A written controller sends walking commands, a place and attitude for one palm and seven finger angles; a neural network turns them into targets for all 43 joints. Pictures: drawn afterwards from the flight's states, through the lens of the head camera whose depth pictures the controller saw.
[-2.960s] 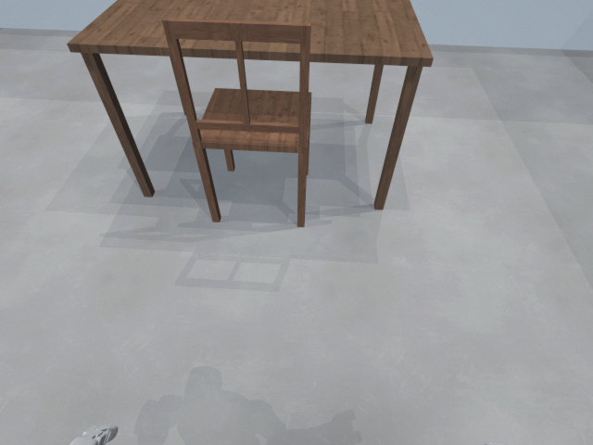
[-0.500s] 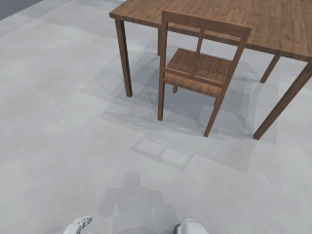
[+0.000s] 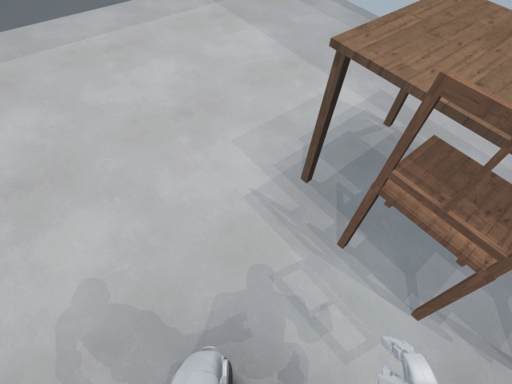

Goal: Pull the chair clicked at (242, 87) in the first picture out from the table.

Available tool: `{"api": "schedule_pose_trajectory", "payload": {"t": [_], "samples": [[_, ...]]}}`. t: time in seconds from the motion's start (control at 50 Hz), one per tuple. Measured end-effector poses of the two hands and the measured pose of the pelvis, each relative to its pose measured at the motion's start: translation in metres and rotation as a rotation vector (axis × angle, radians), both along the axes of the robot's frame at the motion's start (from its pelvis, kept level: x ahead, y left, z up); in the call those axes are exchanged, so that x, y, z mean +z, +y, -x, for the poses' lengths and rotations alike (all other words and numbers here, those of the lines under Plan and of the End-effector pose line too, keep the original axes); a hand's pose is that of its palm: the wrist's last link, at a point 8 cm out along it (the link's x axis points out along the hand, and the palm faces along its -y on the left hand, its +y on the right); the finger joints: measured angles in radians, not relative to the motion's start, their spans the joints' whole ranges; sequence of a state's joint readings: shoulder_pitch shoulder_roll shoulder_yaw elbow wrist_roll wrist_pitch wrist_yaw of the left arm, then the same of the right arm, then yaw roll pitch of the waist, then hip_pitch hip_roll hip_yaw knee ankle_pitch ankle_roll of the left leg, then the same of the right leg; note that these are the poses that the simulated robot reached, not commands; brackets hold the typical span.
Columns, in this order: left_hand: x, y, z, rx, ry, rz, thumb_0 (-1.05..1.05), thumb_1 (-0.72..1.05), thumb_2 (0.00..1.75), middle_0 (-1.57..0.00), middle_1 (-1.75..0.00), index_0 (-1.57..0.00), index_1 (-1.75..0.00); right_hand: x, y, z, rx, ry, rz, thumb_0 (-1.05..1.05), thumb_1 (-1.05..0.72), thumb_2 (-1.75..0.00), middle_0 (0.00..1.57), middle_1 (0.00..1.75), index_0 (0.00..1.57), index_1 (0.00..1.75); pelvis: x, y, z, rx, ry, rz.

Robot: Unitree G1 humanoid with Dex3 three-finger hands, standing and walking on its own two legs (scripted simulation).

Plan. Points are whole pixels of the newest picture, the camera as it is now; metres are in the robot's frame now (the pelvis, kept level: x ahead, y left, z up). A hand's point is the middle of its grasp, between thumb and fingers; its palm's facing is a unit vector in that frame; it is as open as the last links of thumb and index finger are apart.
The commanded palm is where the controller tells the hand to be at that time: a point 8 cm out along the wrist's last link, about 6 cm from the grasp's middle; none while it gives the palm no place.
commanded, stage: turn to face it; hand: left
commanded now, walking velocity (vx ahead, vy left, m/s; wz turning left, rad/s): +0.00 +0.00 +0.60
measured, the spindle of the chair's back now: (476, 178) +0.63 -0.47 -0.09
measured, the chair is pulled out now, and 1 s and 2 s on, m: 0.00 0.00 0.00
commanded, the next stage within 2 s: take the last steps up to it in 1.38 s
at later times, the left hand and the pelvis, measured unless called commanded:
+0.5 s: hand (172, 342) +0.19 +0.17 -0.16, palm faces -0.08 -0.97 -0.21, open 7.3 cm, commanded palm none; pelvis +0.11 -0.01 +0.00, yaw -9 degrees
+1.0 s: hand (180, 291) +0.28 +0.18 -0.17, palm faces -0.34 -0.92 -0.22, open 7.3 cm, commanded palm none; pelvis +0.13 +0.02 +0.00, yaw -25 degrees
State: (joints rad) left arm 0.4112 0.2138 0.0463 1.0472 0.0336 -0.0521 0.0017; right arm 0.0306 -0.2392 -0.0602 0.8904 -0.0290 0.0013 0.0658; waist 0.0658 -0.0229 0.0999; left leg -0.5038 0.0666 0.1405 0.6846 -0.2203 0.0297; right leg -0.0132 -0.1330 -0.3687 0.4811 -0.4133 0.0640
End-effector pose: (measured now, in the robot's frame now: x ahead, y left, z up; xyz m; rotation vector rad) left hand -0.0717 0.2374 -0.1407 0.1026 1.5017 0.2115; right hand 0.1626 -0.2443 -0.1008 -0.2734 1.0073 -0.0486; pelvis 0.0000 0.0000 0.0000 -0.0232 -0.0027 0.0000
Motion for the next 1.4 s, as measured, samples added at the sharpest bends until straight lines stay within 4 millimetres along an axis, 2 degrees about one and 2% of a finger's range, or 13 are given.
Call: {"api": "schedule_pose_trajectory", "payload": {"t": [0.06, 0.1, 0.16, 0.26, 0.38, 0.54, 0.64, 0.78, 0.94, 1.02, 1.12, 1.22, 1.4], "samples": [[-0.013, 0.015, -0.010, 0.045, 0.043, 0.005, 0.01, 0.91, 0.90, -0.20, -0.30, -0.21, -0.30, -0.008, 0.021, -0.045, 0.052, -0.059, 0.012, 0.01, -0.91, -0.90, 0.20, 0.30, 0.19, 0.30, -0.015, 0.014, -0.026, 0.034, -0.002, 0.003], [-0.014, 0.025, -0.032, 0.059, 0.026, -0.013, 0.01, 0.91, 0.90, -0.20, -0.30, -0.20, -0.30, -0.009, 0.031, -0.056, 0.063, -0.054, 0.013, 0.01, -0.91, -0.90, 0.20, 0.30, 0.20, 0.30, -0.013, 0.018, -0.038, 0.036, -0.008, -0.007], [-0.008, 0.034, -0.076, 0.042, -0.043, -0.031, 0.01, 0.91, 0.90, -0.20, -0.30, -0.20, -0.30, -0.006, 0.042, -0.056, 0.041, -0.021, 0.007, 0.01, -0.91, -0.89, 0.20, 0.30, 0.20, 0.30, -0.003, 0.021, -0.055, 0.032, -0.016, -0.014], [0.004, 0.030, -0.146, -0.011, -0.147, -0.024, 0.01, 0.92, 0.90, -0.20, -0.30, -0.20, -0.30, -0.006, 0.053, -0.037, -0.055, 0.045, -0.039, 0.00, -0.91, -0.89, 0.20, 0.30, 0.20, 0.30, 0.011, 0.023, -0.079, 0.002, -0.030, -0.014], [0.008, 0.007, -0.207, -0.093, -0.190, 0.013, 0.00, 0.91, 0.90, -0.20, -0.30, -0.20, -0.30, -0.011, 0.029, -0.017, -0.186, 0.079, -0.038, -0.02, -0.94, -0.89, 0.20, 0.30, 0.20, 0.30, 0.012, 0.016, -0.099, -0.072, -0.037, -0.024], [0.010, -0.021, -0.275, -0.252, -0.258, -0.028, 0.00, 0.92, 0.90, -0.20, -0.30, -0.20, -0.30, -0.046, -0.016, 0.042, -0.365, 0.216, -0.061, 0.00, -0.91, -0.89, 0.20, 0.30, 0.20, 0.30, -0.005, -0.014, -0.114, -0.181, -0.030, -0.028], [0.021, -0.030, -0.292, -0.299, -0.273, -0.049, 0.00, 0.92, 0.90, -0.20, -0.30, -0.21, -0.30, -0.042, -0.033, 0.067, -0.431, 0.289, -0.046, 0.01, -0.91, -0.89, 0.20, 0.30, 0.20, 0.30, 0.002, -0.023, -0.114, -0.224, -0.020, -0.021], [0.028, -0.031, -0.314, -0.377, -0.253, -0.040, 0.00, 0.91, 0.90, -0.20, -0.30, -0.21, -0.30, -0.026, -0.038, 0.068, -0.493, 0.244, -0.036, 0.01, -0.91, -0.90, 0.20, 0.30, 0.20, 0.30, 0.012, -0.021, -0.118, -0.304, 0.000, -0.034], [0.017, -0.014, -0.347, -0.454, -0.263, -0.004, 0.00, 0.91, 0.90, -0.21, -0.30, -0.21, -0.30, -0.012, -0.018, 0.047, -0.547, 0.128, -0.001, 0.01, -0.90, -0.90, 0.20, 0.30, 0.20, 0.30, 0.008, 0.006, -0.125, -0.402, 0.006, -0.022], [0.007, -0.004, -0.370, -0.499, -0.272, 0.018, 0.01, 0.91, 0.90, -0.20, -0.30, -0.21, -0.30, -0.006, 0.001, 0.050, -0.575, 0.082, 0.022, 0.01, -0.90, -0.89, 0.20, 0.30, 0.20, 0.30, 0.004, 0.023, -0.127, -0.455, -0.004, -0.017], [0.015, -0.004, -0.394, -0.573, -0.284, 0.039, 0.01, 0.91, 0.90, -0.20, -0.30, -0.20, -0.30, 0.003, 0.025, 0.072, -0.630, 0.110, 0.010, 0.01, -0.90, -0.89, 0.20, 0.30, 0.20, 0.30, 0.013, 0.031, -0.129, -0.518, -0.011, 0.000], [0.021, -0.017, -0.407, -0.640, -0.276, 0.046, 0.01, 0.91, 0.90, -0.20, -0.30, -0.20, -0.30, -0.001, 0.041, 0.102, -0.709, 0.153, -0.022, 0.01, -0.90, -0.89, 0.20, 0.30, 0.20, 0.30, 0.017, 0.033, -0.129, -0.574, -0.011, 0.010], [0.022, -0.084, -0.415, -0.801, -0.325, 0.053, 0.01, 0.91, 0.90, -0.20, -0.30, -0.20, -0.30, -0.036, 0.051, 0.189, -0.871, 0.276, -0.114, 0.01, -0.90, -0.89, 0.20, 0.30, 0.20, 0.30, 0.002, 0.011, -0.112, -0.660, -0.012, -0.027]]}}
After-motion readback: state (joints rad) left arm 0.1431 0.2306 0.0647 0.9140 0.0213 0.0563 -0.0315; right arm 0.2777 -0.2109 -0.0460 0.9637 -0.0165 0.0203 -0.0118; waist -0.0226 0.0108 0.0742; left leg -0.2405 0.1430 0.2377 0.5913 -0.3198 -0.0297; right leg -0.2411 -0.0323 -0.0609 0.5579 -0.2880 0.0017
